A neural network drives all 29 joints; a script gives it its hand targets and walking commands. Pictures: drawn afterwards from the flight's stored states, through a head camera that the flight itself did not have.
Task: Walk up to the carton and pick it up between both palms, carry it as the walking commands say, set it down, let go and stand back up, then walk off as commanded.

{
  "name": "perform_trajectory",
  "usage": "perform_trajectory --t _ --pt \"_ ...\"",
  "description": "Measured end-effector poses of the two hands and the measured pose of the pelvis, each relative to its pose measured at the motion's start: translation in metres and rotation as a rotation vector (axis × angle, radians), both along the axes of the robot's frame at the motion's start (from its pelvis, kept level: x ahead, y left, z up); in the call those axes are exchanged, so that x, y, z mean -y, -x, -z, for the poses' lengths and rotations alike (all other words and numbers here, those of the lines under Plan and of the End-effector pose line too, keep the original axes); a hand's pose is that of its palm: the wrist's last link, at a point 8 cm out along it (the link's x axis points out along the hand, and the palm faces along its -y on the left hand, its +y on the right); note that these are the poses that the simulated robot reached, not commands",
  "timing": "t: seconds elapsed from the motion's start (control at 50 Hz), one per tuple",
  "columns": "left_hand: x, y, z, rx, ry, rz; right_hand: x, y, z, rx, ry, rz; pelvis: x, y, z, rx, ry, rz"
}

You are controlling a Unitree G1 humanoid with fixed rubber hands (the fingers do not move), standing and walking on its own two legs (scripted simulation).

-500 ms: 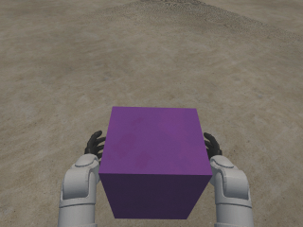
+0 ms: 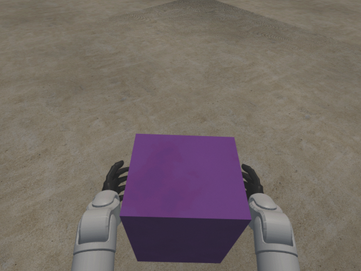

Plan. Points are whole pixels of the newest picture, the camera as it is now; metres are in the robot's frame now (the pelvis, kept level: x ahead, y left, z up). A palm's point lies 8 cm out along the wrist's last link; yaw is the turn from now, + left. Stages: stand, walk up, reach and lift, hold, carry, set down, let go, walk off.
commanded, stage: carry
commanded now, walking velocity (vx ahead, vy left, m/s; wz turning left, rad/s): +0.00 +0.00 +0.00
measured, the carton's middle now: (181, 204) +0.28 +0.00 -0.02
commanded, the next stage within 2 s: hold in 1.54 s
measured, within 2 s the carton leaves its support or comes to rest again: neither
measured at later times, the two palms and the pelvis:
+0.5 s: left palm (112, 196) +0.27 +0.16 +0.04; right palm (251, 200) +0.27 -0.15 +0.03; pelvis +0.00 +0.00 +0.00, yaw +0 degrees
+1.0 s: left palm (110, 200) +0.25 +0.16 +0.04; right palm (253, 202) +0.26 -0.15 +0.04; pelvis -0.01 +0.00 +0.00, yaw +0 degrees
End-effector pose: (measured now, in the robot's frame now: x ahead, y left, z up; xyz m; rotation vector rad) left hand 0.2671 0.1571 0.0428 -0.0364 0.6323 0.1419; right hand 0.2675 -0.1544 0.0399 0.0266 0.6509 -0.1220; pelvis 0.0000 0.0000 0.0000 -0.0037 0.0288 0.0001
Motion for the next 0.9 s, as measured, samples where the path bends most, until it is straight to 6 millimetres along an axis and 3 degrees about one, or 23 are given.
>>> perform_trajectory --t 0.66,0.9 --pt "0.000 0.005 0.006 0.024 -0.025 0.009 -0.001 0.003 0.012 0.024 -0.010 -0.023 0.001 0.004 0.000 0.010 0.005 0.002" --pt "0.000 0.012 0.001 0.020 -0.011 -0.001 -0.001 0.008 0.004 0.020 -0.014 -0.016 0.002 0.008 -0.001 0.010 0.002 0.003"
